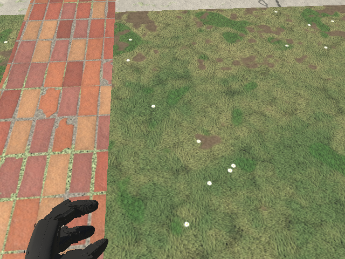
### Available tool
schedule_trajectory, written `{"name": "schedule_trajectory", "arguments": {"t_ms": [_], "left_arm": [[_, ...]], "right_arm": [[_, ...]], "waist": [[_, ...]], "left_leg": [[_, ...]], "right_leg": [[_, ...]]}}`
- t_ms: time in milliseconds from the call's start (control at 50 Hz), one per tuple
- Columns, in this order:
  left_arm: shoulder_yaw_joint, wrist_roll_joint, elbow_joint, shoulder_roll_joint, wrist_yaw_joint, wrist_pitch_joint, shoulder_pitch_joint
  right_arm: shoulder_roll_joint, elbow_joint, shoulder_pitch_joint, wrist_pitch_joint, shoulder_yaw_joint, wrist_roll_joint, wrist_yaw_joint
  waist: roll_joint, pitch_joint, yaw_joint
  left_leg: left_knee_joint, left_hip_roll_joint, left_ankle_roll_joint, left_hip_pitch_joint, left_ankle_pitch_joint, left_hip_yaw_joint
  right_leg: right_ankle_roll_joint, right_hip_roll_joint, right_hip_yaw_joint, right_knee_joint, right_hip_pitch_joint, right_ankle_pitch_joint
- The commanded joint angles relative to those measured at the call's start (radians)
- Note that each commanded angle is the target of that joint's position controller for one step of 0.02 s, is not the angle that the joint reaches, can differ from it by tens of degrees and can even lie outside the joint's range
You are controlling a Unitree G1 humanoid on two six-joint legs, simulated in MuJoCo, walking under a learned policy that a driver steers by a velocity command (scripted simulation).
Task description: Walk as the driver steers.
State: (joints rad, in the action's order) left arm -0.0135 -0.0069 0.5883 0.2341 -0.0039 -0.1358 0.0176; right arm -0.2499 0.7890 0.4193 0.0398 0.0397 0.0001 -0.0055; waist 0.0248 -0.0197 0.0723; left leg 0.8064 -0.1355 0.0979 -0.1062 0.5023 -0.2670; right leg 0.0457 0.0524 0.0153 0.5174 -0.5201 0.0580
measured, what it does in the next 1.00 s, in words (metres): walks ahead, turning left: left foot, then right foot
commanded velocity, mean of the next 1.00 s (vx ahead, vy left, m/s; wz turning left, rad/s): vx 0.50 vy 0.00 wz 0.41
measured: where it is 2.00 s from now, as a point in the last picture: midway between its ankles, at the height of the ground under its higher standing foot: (99, 142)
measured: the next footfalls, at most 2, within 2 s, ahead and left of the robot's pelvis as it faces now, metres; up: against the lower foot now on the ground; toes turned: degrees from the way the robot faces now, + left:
left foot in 0.48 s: +0.41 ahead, +0.19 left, +0.00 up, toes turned +20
right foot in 0.98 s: +0.76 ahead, +0.08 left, +0.00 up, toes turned +21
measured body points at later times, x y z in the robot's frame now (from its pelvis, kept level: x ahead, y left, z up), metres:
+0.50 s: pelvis +0.28 +0.06 +0.00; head +0.32 +0.08 +0.44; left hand +0.21 +0.34 -0.13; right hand +0.59 -0.07 -0.06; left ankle +0.37 +0.18 -0.72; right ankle +0.13 -0.12 -0.70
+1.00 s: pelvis +0.58 +0.12 +0.00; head +0.60 +0.13 +0.45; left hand +0.69 +0.42 -0.07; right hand +0.72 -0.12 -0.12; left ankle +0.37 +0.18 -0.71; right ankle +0.73 +0.07 -0.72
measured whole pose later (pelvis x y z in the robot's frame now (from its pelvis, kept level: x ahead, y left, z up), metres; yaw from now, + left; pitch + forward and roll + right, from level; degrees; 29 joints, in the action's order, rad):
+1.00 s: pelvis +0.58 +0.12 +0.00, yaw +23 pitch +4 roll +1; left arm -0.03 0.01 0.69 0.24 -0.04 -0.10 -0.07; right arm -0.28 0.78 0.36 0.06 0.07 0.01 0.00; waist -0.01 -0.02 0.07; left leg 0.58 -0.03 0.03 -0.09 0.48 -0.05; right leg 0.05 -0.02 0.03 0.57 -0.54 0.10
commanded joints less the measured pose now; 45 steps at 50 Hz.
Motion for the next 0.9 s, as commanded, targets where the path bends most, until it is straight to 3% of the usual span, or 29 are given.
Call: {"name": "schedule_trajectory", "arguments": {"t_ms": [20, 40, 60, 80, 100, 120, 160, 200, 260, 300, 380, 420, 440, 460, 480, 500, 520, 540, 560, 580, 600, 620, 680, 740, 800, 840, 900], "left_arm": [[-0.066, 0.027, -0.01, 0.1, 0.017, 0.006, -0.329], [-0.054, 0.018, -0.021, 0.058, 0.029, 0.016, -0.275], [-0.046, 0.015, -0.013, 0.067, 0.029, 0.019, -0.246], [-0.048, 0.016, 0.006, 0.076, 0.024, 0.016, -0.231], [-0.046, 0.024, 0.029, 0.079, 0.021, 0.012, -0.231], [-0.047, 0.019, 0.051, 0.072, 0.016, 0.009, -0.231], [-0.053, 0.007, 0.088, 0.082, 0.011, 0.005, -0.24], [-0.067, 0.018, 0.111, 0.128, 0.011, 0.006, -0.246], [-0.075, 0.021, 0.125, 0.173, 0.014, 0.012, -0.253], [-0.08, 0.023, 0.148, 0.19, 0.016, 0.016, -0.307], [-0.088, 0.0, 0.182, 0.219, 0.016, 0.039, -0.374], [-0.092, -0.007, 0.188, 0.228, 0.018, 0.051, -0.376], [-0.097, -0.011, 0.187, 0.244, 0.021, 0.056, -0.375], [-0.101, -0.015, 0.182, 0.258, 0.027, 0.066, -0.357], [-0.094, -0.016, 0.173, 0.235, 0.036, 0.064, -0.36], [-0.06, 0.03, 0.135, 0.13, 0.032, 0.052, -0.386], [-0.033, 0.016, 0.085, 0.092, 0.017, 0.016, -0.439], [-0.059, -0.023, 0.078, 0.183, 0.006, -0.01, -0.32], [-0.054, -0.038, 0.056, 0.17, 0.006, -0.014, -0.259], [-0.049, -0.015, 0.059, 0.155, 0.015, -0.01, -0.239], [-0.054, 0.007, 0.066, 0.155, 0.019, 0.001, -0.247], [-0.056, 0.009, 0.075, 0.149, 0.015, 0.018, -0.279], [-0.051, 0.015, 0.084, 0.117, 0.017, 0.05, -0.276], [-0.036, 0.021, 0.068, 0.085, 0.014, 0.052, -0.179], [-0.025, 0.009, 0.061, 0.064, -0.003, 0.041, -0.076], [-0.026, -0.003, 0.045, 0.075, -0.014, 0.037, -0.016], [-0.035, -0.004, 0.018, 0.1, -0.034, 0.028, 0.02]], "right_arm": [[-0.065, -0.128, 0.057, 0.028, -0.008, 0.034, 0.006], [-0.115, -0.169, -0.081, 0.022, 0.01, 0.033, 0.01], [-0.1, -0.205, -0.161, 0.018, 0.01, 0.018, 0.014], [-0.091, -0.227, -0.193, 0.017, 0.015, 0.008, 0.018], [-0.066, -0.233, -0.177, 0.012, 0.012, 0.02, 0.024], [-0.048, -0.228, -0.157, 0.007, 0.01, 0.031, 0.024], [-0.033, -0.23, -0.183, 0.001, 0.007, 0.032, 0.017], [-0.04, -0.245, -0.231, -0.001, 0.006, 0.032, 0.016], [-0.041, -0.25, -0.317, 0.006, 0.003, 0.026, 0.032], [-0.035, -0.258, -0.4, 0.014, 0.001, 0.024, 0.044], [-0.036, -0.294, -0.513, 0.019, 0.003, 0.036, 0.066], [-0.06, -0.299, -0.498, 0.012, 0.016, 0.029, 0.071], [-0.083, -0.295, -0.452, 0.008, 0.03, 0.022, 0.07], [-0.118, -0.265, -0.324, 0.005, 0.052, 0.017, 0.067], [-0.189, -0.22, -0.138, 0.001, 0.09, 0.018, 0.05], [-0.276, -0.2, -0.017, -0.005, 0.11, 0.019, 0.028], [-0.311, -0.23, -0.039, 0.01, 0.103, 0.019, 0.036], [-0.217, -0.216, -0.006, 0.011, 0.083, 0.011, 0.038], [-0.183, -0.206, -0.058, 0.015, 0.074, 0.012, 0.036], [-0.153, -0.212, -0.129, 0.02, 0.063, 0.018, 0.035], [-0.124, -0.214, -0.186, 0.025, 0.053, 0.012, 0.035], [-0.102, -0.21, -0.211, 0.031, 0.044, -0.001, 0.033], [-0.115, -0.167, -0.2, 0.051, 0.046, -0.002, 0.026], [-0.134, -0.133, -0.174, 0.049, 0.05, 0.003, 0.01], [-0.149, -0.106, -0.132, 0.044, 0.053, 0.011, 0.007], [-0.164, -0.086, -0.09, 0.043, 0.056, 0.018, 0.01], [-0.176, -0.066, -0.062, 0.036, 0.062, 0.023, 0.01]], "waist": [[-0.309, -0.355, -0.144], [-0.159, -0.218, -0.155], [-0.022, -0.129, -0.125], [-0.002, -0.067, -0.104], [-0.027, -0.029, -0.074], [-0.061, -0.004, -0.06], [-0.084, 0.034, -0.052], [-0.078, 0.045, -0.056], [-0.066, 0.04, -0.085], [-0.054, 0.042, -0.13], [-0.067, 0.069, -0.172], [-0.093, 0.044, -0.147], [-0.125, 0.011, -0.114], [-0.132, -0.049, -0.036], [-0.115, -0.136, 0.048], [0.086, -0.234, 0.047], [0.262, -0.422, -0.011], [0.109, -0.384, 0.057], [0.095, -0.244, 0.037], [-0.02, -0.163, -0.013], [-0.019, -0.116, -0.058], [0.017, -0.099, -0.091], [0.015, -0.056, -0.111], [0.015, -0.018, -0.083], [0.032, 0.002, -0.032], [0.042, 0.018, -0.001], [0.057, 0.035, 0.005]], "left_leg": [[0.712, 0.1, -0.054, -0.7, -0.043, 0.062], [0.744, 0.133, -0.063, -0.69, -0.161, 0.088], [0.736, 0.162, -0.066, -0.651, -0.213, 0.111], [0.692, 0.187, -0.068, -0.645, -0.23, 0.107], [0.668, 0.207, -0.066, -0.619, -0.228, 0.11], [0.631, 0.219, -0.07, -0.618, -0.221, 0.122], [0.558, 0.241, -0.083, -0.662, -0.209, 0.136], [0.461, 0.258, -0.104, -0.703, -0.27, 0.141], [0.242, 0.269, -0.105, -0.661, -0.441, 0.179], [0.102, 0.259, -0.091, -0.632, -0.504, 0.227], [-0.075, 0.23, -0.052, -0.651, -0.465, 0.281], [-0.127, 0.17, -0.02, -0.553, -0.361, 0.346], [-0.143, 0.127, 0.003, -0.466, -0.306, 0.376], [-0.208, 0.076, 0.034, -0.3, -0.319, 0.402], [-0.249, 0.06, 0.076, -0.016, -0.395, 0.361], [-0.214, 0.304, 0.148, 0.305, -0.527, 0.014], [-0.412, 0.507, 0.36, 0.55, -0.298, -0.557], [-0.477, 0.473, 0.291, 0.512, -0.242, -0.492], [-0.47, 0.445, 0.252, 0.374, -0.306, -0.33], [-0.476, 0.408, 0.217, 0.201, -0.407, -0.223], [-0.489, 0.372, 0.201, 0.062, -0.502, -0.136], [-0.517, 0.349, 0.199, -0.019, -0.542, -0.085], [-0.573, 0.324, 0.201, -0.123, -0.626, 0.007], [-0.588, 0.287, 0.17, -0.138, -0.658, 0.101], [-0.583, 0.262, 0.133, -0.135, -0.574, 0.153], [-0.569, 0.29, 0.132, -0.09, -0.508, 0.128], [-0.508, 0.349, 0.116, 0.019, -0.517, 0.075]], "right_leg": [[0.277, -0.499, -0.806, -0.183, 0.93, 0.29], [0.215, -0.45, -0.611, -0.208, 0.729, 0.304], [0.185, -0.411, -0.494, -0.239, 0.55, 0.195], [0.182, -0.366, -0.407, -0.253, 0.457, 0.129], [0.168, -0.327, -0.32, -0.284, 0.382, 0.109], [0.162, -0.305, -0.261, -0.308, 0.343, 0.095], [0.161, -0.292, -0.172, -0.332, 0.31, 0.03], [0.164, -0.298, -0.111, -0.343, 0.312, -0.06], [0.144, -0.279, -0.006, -0.337, 0.317, -0.088], [0.13, -0.286, 0.033, -0.333, 0.366, -0.103], [0.101, -0.325, 0.073, -0.286, 0.538, -0.18], [0.077, -0.33, 0.122, -0.203, 0.58, -0.437], [0.063, -0.326, 0.143, -0.119, 0.592, -0.62], [0.041, -0.303, 0.177, 0.046, 0.569, -0.748], [0.005, -0.268, 0.193, 0.271, 0.426, -0.697], [-0.032, -0.199, 0.189, 0.611, 0.099, 0.02], [-0.067, -0.031, 0.003, 0.911, -0.228, 0.524], [-0.059, -0.086, -0.105, 0.954, -0.327, 0.433], [-0.05, -0.124, -0.08, 0.916, -0.364, 0.35], [-0.05, -0.171, -0.079, 0.844, -0.314, 0.282], [-0.055, -0.197, -0.082, 0.768, -0.239, 0.256], [-0.057, -0.213, -0.088, 0.739, -0.18, 0.245], [-0.081, -0.212, -0.067, 0.632, -0.158, 0.195], [-0.091, -0.205, -0.056, 0.435, -0.177, 0.013], [-0.082, -0.16, -0.026, 0.207, -0.105, -0.148], [-0.071, -0.141, -0.022, 0.13, -0.096, -0.161], [-0.024, -0.123, -0.028, 0.05, -0.115, -0.066]]}}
